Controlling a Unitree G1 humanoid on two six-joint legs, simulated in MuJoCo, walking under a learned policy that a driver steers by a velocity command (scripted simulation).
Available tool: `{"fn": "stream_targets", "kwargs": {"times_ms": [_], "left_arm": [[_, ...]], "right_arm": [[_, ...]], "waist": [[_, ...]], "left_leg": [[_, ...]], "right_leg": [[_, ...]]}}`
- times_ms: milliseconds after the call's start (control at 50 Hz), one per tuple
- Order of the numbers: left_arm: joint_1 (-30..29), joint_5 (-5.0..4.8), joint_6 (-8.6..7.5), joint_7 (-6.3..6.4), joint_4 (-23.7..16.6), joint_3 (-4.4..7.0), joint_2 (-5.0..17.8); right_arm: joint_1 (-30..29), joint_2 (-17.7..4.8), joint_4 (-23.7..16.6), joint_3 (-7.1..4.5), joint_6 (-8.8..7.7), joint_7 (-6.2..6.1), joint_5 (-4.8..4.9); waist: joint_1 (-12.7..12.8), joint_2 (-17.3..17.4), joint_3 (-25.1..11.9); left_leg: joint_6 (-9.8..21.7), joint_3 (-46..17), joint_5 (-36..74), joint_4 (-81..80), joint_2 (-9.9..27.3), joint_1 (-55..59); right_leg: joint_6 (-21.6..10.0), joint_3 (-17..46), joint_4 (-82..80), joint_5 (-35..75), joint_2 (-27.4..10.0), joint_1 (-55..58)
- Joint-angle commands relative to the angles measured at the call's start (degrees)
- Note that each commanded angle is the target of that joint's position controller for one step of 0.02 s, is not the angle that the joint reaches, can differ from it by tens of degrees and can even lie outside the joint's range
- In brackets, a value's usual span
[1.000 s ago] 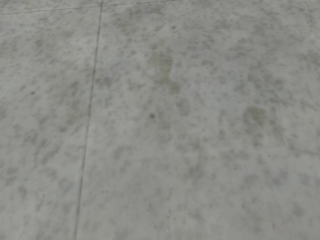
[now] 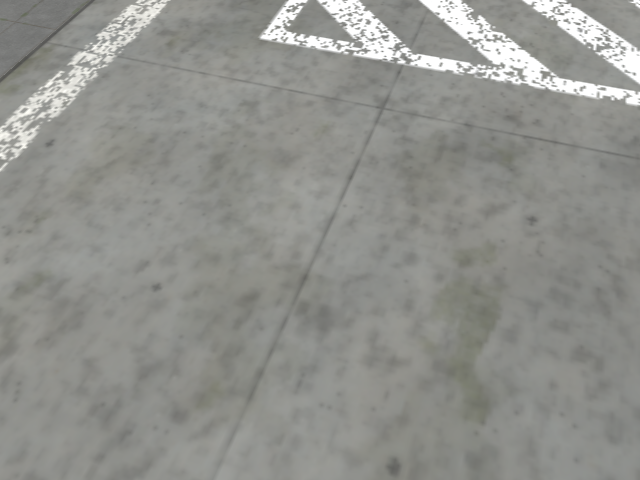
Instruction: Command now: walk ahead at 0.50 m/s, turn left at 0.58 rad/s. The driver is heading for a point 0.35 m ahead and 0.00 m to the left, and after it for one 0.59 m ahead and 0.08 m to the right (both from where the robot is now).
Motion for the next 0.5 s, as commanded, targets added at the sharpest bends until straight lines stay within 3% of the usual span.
{"fn": "stream_targets", "kwargs": {"times_ms": [20, 120, 180, 220, 240, 260, 280, 300, 320, 340, 360, 380, 420, 460, 500], "left_arm": [[-1.6, -0.09, -1.12, 0.15, -2.2, 2.25, 8.3], [-2.3, -0.49, 0.36, 1.05, -0.4, 2.62, 10.7], [-0.9, -1.67, 1.33, 1.49, 0.8, 3.12, 12.5], [-1.0, -2.73, 1.88, 1.78, 1.0, 3.58, 13.8], [-1.0, -2.99, 2.15, 1.8, 1.2, 3.36, 13.3], [0.5, -2.39, 2.02, 1.58, 1.6, 2.54, 11.4], [4.6, 1.34, 1.64, 0.81, 0.0, 0.35, 5.4], [11.3, 0.26, 1.49, -0.42, 1.9, -1.3, 5.0], [6.6, -1.88, 2.32, -0.74, 3.6, 0.69, 11.4], [1.6, -3.08, 2.99, -0.65, 1.6, 0.59, 10.6], [0.0, -2.46, 3.87, 0.15, 2.0, 0.25, 8.8], [0.6, -1.8, 4.99, 0.99, 2.5, 0.39, 8.6], [5.4, -1.27, 6.68, 1.89, 4.6, 0.54, 7.6], [5.2, -0.88, 7.34, 2.69, 4.4, 0.66, 7.2], [1.8, -0.85, 7.71, 2.95, 3.0, 0.86, 7.5]], "right_arm": [[-1.9, -1.4, -5.2, -0.19, -0.46, 0.33, -0.28], [-9.0, 0.0, -6.9, 0.46, -1.57, 2.06, -0.88], [-10.9, -1.2, -8.4, -0.2, -1.33, 3.32, -0.59], [-7.8, -3.3, -8.4, -1.31, -1.16, 3.55, -1.19], [-2.3, -4.8, -7.0, -2.3, -1.29, 3.28, -1.39], [2.9, -7.2, -5.7, -3.31, -1.24, 2.28, -1.57], [5.4, -11.6, -5.8, -3.42, -0.85, 0.73, -2.7], [2.7, -9.6, -7.8, -1.53, -1.16, 0.77, -3.41], [3.1, -5.4, -7.2, -0.83, -0.79, 1.31, -3.14], [-0.3, -4.4, -6.0, -0.22, -1.04, 1.61, -2.54], [-3.7, -2.6, -4.9, 0.42, -1.34, 1.7, -2.07], [-6.7, -1.7, -4.3, 0.71, -1.54, 1.65, -2.29], [-10.3, -2.4, -3.1, 0.29, -1.96, 1.42, -3.76], [-12.2, -3.0, -2.4, -0.13, -2.25, 0.8, -3.78], [-11.3, -4.4, -1.2, -0.81, -1.75, -0.27, -3.21]], "waist": [[-0.2, -7.6, 0.6], [1.5, -6.8, 1.5], [1.4, -8.0, 0.0], [-1.3, -8.6, -2.7], [-4.5, -7.2, -5.6], [-7.3, -4.2, -8.7], [-4.7, 10.2, -16.0], [-2.9, 11.9, -30.1], [-6.7, 1.3, -29.0], [-5.3, 1.2, -19.8], [-3.3, -1.5, -13.9], [-1.4, -0.2, -10.5], [1.6, 2.9, -8.6], [1.6, 3.5, -7.9], [0.0, 3.0, -7.3]], "left_leg": [[-1.0, -2.2, 5.4, -4.6, 3.5, -8.4], [-0.5, 3.7, 18.8, -23.2, 1.0, -1.0], [1.3, 5.2, 17.2, -28.5, -0.5, 2.3], [3.8, 6.3, 12.3, -31.2, -3.4, 8.6], [5.5, 6.2, 15.1, -35.2, -5.1, 16.6], [7.5, 4.6, 25.8, -39.2, -4.7, 27.3], [13.4, -12.1, 59.0, -32.1, 10.8, 46.4], [25.3, -31.5, 60.4, -34.8, 24.9, 55.3], [22.2, -24.3, 51.3, -37.7, 20.2, 48.4], [19.1, -16.7, 44.4, -39.5, 16.7, 42.0], [16.4, -12.6, 37.8, -41.6, 13.9, 34.2], [15.0, -9.2, 33.4, -44.0, 12.3, 26.4], [14.5, -3.4, 29.6, -48.1, 10.2, 15.9], [14.8, -0.8, 26.4, -49.1, 10.3, 14.7], [15.2, -0.9, 19.1, -50.3, 11.9, 16.6]], "right_leg": [[-9.8, 10.7, -12.1, 11.3, -16.5, 5.0], [-7.0, -1.4, -8.9, 29.2, -13.6, 4.6], [-5.4, -3.1, -4.6, 33.9, -15.1, 8.9], [-4.5, -3.2, 2.6, 43.1, -15.6, 10.3], [-3.4, -3.8, 9.9, 43.5, -14.4, 8.9], [-1.1, -5.1, 20.1, 36.6, -11.6, 3.7], [1.9, -5.3, 39.7, -8.9, -6.6, -13.2], [3.7, 5.1, 53.7, -32.9, -1.9, -21.1], [3.9, 10.5, 54.5, -28.7, -4.5, -19.7], [4.1, 9.2, 51.4, -26.1, -6.0, -22.8], [4.6, 8.7, 46.6, -23.4, -7.9, -22.3], [5.4, 8.9, 42.7, -20.6, -8.9, -18.2], [7.1, 6.8, 39.5, -15.1, -7.6, -9.0], [7.5, 5.7, 35.7, -13.2, -7.2, -8.1], [6.8, 5.4, 34.1, -11.2, -7.6, -10.4]]}}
